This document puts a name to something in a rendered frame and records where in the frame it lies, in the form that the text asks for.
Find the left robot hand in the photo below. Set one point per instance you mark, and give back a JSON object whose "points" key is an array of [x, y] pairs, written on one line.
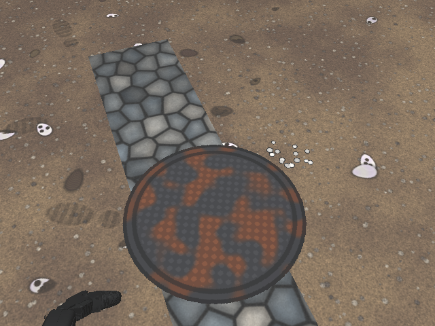
{"points": [[81, 305]]}

